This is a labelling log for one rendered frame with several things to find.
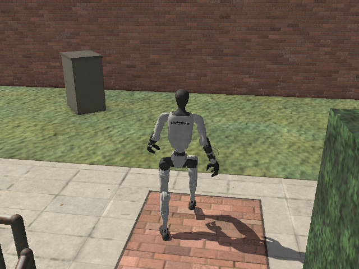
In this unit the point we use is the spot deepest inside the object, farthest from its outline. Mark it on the robot right hand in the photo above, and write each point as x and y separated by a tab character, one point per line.
215	169

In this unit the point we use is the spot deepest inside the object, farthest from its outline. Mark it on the robot right thigh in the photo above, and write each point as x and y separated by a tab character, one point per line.
191	164

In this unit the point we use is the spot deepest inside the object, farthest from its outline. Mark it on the robot left upper arm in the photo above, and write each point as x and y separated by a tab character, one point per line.
159	126

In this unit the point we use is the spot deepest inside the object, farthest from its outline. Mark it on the robot head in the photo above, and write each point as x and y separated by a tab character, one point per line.
182	97

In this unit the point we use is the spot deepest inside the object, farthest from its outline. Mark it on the robot right upper arm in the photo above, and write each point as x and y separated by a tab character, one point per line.
201	129

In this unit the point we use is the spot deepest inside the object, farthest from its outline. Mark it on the left robot forearm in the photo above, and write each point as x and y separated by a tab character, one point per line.
151	143

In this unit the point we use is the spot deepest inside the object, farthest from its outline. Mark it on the right robot forearm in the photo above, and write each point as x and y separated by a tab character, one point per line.
209	152

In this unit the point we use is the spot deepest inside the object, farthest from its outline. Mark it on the robot left hand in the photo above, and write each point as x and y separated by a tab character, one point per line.
152	151

